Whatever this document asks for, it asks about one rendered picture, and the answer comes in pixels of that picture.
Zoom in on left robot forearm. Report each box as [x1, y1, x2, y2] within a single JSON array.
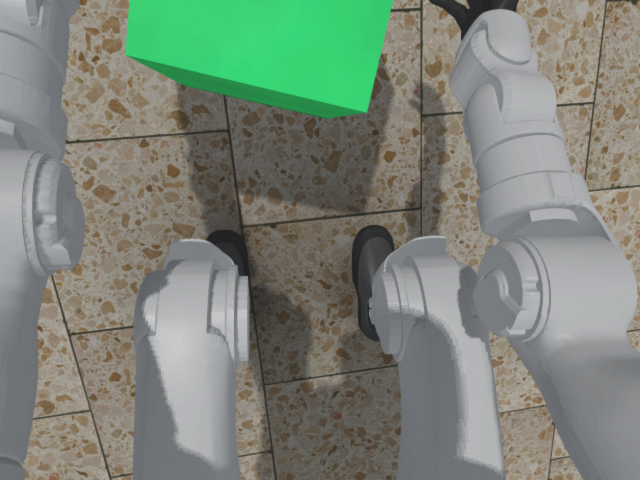
[[0, 0, 80, 160]]

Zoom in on right robot upper arm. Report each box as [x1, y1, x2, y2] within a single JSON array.
[[473, 235, 640, 480]]

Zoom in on right robot forearm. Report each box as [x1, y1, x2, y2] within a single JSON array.
[[449, 9, 638, 305]]

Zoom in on left robot upper arm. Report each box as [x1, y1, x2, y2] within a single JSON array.
[[0, 148, 85, 480]]

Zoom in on right robot foot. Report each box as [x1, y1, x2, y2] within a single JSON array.
[[352, 225, 395, 341]]

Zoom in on right robot hand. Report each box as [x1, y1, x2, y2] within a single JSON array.
[[429, 0, 519, 42]]

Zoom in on carton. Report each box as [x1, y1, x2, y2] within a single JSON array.
[[125, 0, 393, 119]]

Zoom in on robot left shin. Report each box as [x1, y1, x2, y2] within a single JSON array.
[[133, 239, 235, 352]]

